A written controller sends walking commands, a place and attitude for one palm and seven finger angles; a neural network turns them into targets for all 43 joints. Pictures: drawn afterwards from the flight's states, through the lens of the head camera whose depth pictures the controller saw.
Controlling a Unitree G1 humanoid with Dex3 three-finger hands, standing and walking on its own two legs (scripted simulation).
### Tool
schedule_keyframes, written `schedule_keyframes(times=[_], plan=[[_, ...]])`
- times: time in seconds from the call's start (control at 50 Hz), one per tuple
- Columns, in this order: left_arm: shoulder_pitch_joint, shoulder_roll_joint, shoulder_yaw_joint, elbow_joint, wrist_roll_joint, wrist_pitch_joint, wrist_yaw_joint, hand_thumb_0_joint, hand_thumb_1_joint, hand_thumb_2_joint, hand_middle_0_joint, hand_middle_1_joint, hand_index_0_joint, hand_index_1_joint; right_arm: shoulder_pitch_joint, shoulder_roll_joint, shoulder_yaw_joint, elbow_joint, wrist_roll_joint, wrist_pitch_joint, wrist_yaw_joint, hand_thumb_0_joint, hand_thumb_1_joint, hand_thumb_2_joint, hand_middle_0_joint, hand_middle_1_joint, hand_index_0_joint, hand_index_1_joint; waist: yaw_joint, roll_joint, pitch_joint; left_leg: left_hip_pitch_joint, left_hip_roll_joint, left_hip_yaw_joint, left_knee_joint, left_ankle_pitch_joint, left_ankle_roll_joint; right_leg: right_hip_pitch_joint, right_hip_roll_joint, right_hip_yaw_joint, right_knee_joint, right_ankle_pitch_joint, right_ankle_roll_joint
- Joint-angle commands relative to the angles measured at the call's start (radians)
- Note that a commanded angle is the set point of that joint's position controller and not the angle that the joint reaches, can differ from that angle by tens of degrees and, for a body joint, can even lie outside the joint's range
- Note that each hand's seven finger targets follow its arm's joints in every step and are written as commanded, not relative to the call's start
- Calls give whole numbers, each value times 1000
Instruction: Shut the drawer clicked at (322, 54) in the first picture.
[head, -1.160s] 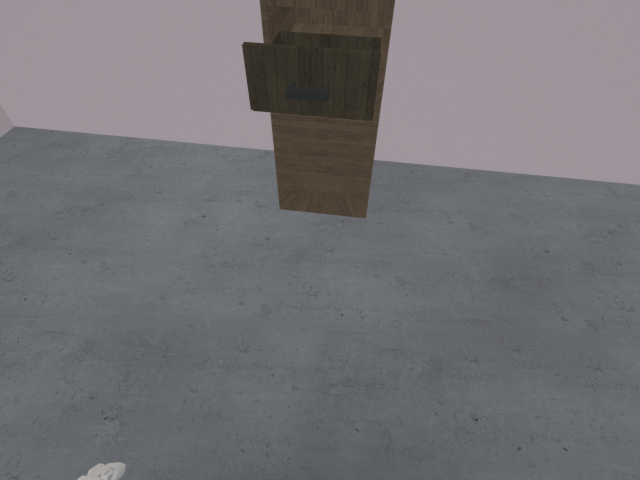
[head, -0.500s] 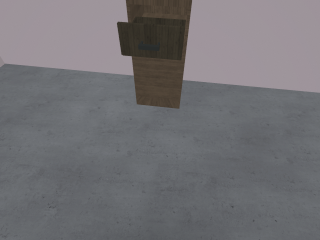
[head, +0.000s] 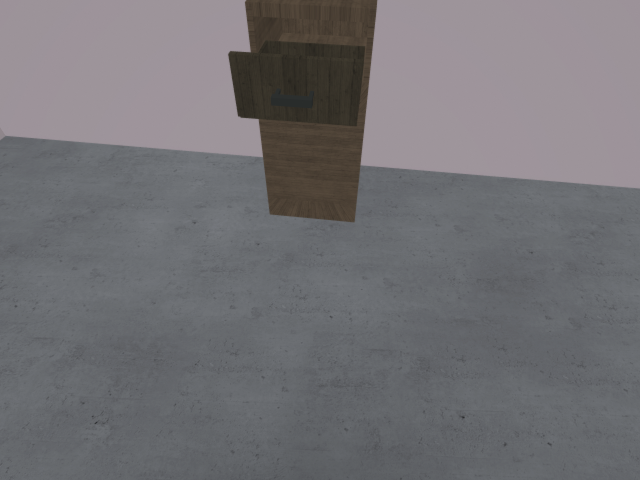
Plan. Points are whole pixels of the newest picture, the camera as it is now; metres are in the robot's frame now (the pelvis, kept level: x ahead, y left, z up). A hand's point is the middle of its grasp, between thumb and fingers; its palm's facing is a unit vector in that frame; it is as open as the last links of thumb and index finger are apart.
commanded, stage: look at it before walking up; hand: left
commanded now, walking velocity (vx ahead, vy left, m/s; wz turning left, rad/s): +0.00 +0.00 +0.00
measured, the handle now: (293, 97) +1.04 +0.13 -0.02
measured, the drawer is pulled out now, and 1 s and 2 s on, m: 0.29 0.29 0.29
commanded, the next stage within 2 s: walk to a spot facing it in 0.28 s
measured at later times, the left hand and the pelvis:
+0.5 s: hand out of the picture +0.06 +0.24 -0.16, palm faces -0.01 -0.95 -0.31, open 7.4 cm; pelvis +0.01 +0.00 +0.00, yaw +0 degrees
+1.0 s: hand (225, 423) +0.25 +0.17 -0.18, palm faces -0.11 -0.97 -0.21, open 7.3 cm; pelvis +0.15 -0.02 -0.02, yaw -6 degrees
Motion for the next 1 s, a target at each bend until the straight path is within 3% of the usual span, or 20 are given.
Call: schedule_keyframes(times=[0.0, 0.36, 0.4, 0.44, 0.48, 0.52, 0.56, 0.6, 0.62, 0.64, 0.66, 0.68, 0.72, 0.74, 0.8, 0.88, 0.92, 0.94, 0.96, 0.98], plan=[[-35, 212, 43, -60, -1, -26, 18, 0, 900, 900, -200, -300, -200, -300, -44, -204, -41, -57, -2, -27, -12, 0, -900, -900, 200, 300, 200, 300, 5, -7, -41, 11, 106, -95, -67, 99, 36, -7, -119, 111, -79, 97, -27], [-25, 214, 42, -53, -1, -27, 18, 0, 900, 900, -200, -300, -200, -300, -41, -202, -39, -53, 0, -26, -13, 0, -900, -900, 200, 300, 200, 300, 5, -5, -52, 28, 110, -97, -73, 127, 35, 16, -123, 103, -87, 132, -24], [48, 90, 16, -18, 0, -6, 21, 0, 900, 900, -200, -300, -200, -300, 31, -76, -10, -22, -8, -8, -7, 0, -900, -900, 200, 300, 200, 300, 6, -25, -52, 16, 94, -65, -48, -31, 17, 8, -113, 100, -84, -72, -9], [90, 96, 23, -13, 7, 5, 13, 0, 900, 900, -200, -300, -200, -300, 63, -66, -17, -20, -14, 1, -2, 0, -900, -900, 200, 300, 200, 300, 12, -55, 29, -67, 67, -52, -19, -256, 26, -43, -112, 142, -111, -316, -27], [122, 106, 36, -22, 10, 8, 6, 0, 900, 900, -200, -300, -200, -300, 80, -58, -21, -32, -18, 0, 1, 0, -900, -900, 200, 300, 200, 300, 21, -83, 100, -156, 42, -32, 41, -328, 27, -72, -125, 196, -130, -434, -58], [168, 113, 48, -26, 7, 2, 4, 0, 900, 900, -200, -300, -200, -300, 104, -42, -25, -45, -17, -7, 0, 0, -900, -900, 200, 300, 200, 300, 21, -113, 112, -195, 27, 7, 129, -297, 28, -59, -159, 248, -143, -460, -98], [189, 105, 60, -30, 4, -10, 6, 0, 900, 900, -200, -300, -200, -300, 139, -19, -31, -51, -14, -22, -1, 0, -900, -900, 200, 300, 200, 300, 8, -114, 96, -174, 29, 35, 179, -240, 29, -58, -190, 274, -127, -396, -132], [181, 76, 65, -38, 4, -17, 7, 0, 900, 900, -200, -300, -200, -300, 195, 0, -34, -42, -11, -36, -3, 0, -900, -900, 200, 300, 200, 300, -14, -85, 100, -87, 41, 30, 116, -215, 37, -114, -157, 217, -46, -282, -128], [160, 52, 64, -45, 6, -17, 4, 0, 900, 900, -200, -300, -200, -300, 245, -8, -41, -25, -11, -41, -4, 0, -900, -900, 200, 300, 200, 300, -38, 3, 116, -7, 77, -32, 50, -215, 56, -198, -97, 144, 54, -251, -101], [124, 4, 59, -64, 8, -17, 0, 0, 900, 900, -200, -300, -200, -300, 327, -48, -54, 3, -16, -46, -9, 0, -900, -900, 200, 300, 200, 300, -70, 163, 139, 81, 196, -200, -60, -247, 112, -338, -6, 25, 261, -237, -60], [45, -38, 51, -102, 10, -27, 2, 0, 900, 900, -200, -300, -200, -300, 446, -78, -70, 32, -22, -55, -20, 0, -900, -900, 200, 300, 200, 300, -114, 296, 171, 193, 345, -417, -182, -138, 195, -524, 36, -84, 500, -305, -28], [-8, -26, 55, -131, 14, -36, 5, 0, 900, 900, -200, -300, -200, -300, 487, -52, -62, 44, -19, -60, -30, 0, -900, -900, 200, 300, 200, 300, -116, 200, 206, 233, 407, -457, -186, 36, 254, -633, -31, -18, 635, -327, -30], [-4, -47, 61, -119, 12, -43, -8, 0, 900, 900, -200, -300, -200, -300, 444, 10, -53, 33, -13, -74, -36, 0, -900, -900, 200, 300, 200, 300, -75, 58, 184, 228, 386, -334, -150, 236, 258, -627, -99, -5, 684, -261, -27], [18, -72, 62, -114, 10, -37, -13, 0, 900, 900, -200, -300, -200, -300, 414, 9, -54, 25, -16, -79, -37, 0, -900, -900, 200, 300, 200, 300, -48, 85, 163, 201, 361, -259, -161, 225, 239, -593, -113, -14, 666, -232, -21], [-1, -115, 56, -116, 9, -26, -27, 0, 900, 900, -200, -300, -200, -300, 413, 44, -53, 41, -15, -89, -40, 0, -900, -900, 200, 300, 200, 300, -34, 130, 163, 144, 271, -93, -188, 230, 187, -505, -111, -84, 525, -125, -14], [-33, -142, 60, -121, 6, -26, -31, 0, 900, 900, -200, -300, -200, -300, 427, 52, -56, 69, -19, -86, -40, 0, -900, -900, 200, 300, 200, 300, -24, 135, 153, 74, 250, -8, -177, 296, 163, -315, -66, -150, 321, -32, -36], [58, -115, 71, -98, 7, -30, -26, 0, 900, 900, -200, -300, -200, -300, 399, 36, -61, 72, -15, -81, -38, 0, -900, -900, 200, 300, 200, 300, 31, 112, 103, 51, 254, 22, -65, 445, 149, -154, -33, -165, 260, -22, -60], [148, -101, 79, -67, 11, -35, -22, 0, 900, 900, -200, -300, -200, -300, 392, 31, -62, 71, -10, -79, -37, 0, -900, -900, 200, 300, 200, 300, 70, 85, 60, 21, 228, 60, 51, 498, 132, -23, -8, -188, 217, 15, -67], [292, -57, 93, -25, 17, -46, -16, 0, 900, 900, -200, -300, -200, -300, 384, 39, -63, 67, -6, -78, -33, 0, -900, -900, 200, 300, 200, 300, 136, 36, -14, -43, 181, 88, 247, 464, 100, 163, -14, -167, 164, 26, -78], [428, 43, 120, 7, 24, -62, -1, 0, 900, 900, -200, -300, -200, -300, 402, 91, -55, 48, 4, -78, -19, 0, -900, -900, 200, 300, 200, 300, 181, -148, -114, -248, 112, 129, 568, 164, 66, 363, -233, 88, 74, -136, -143]])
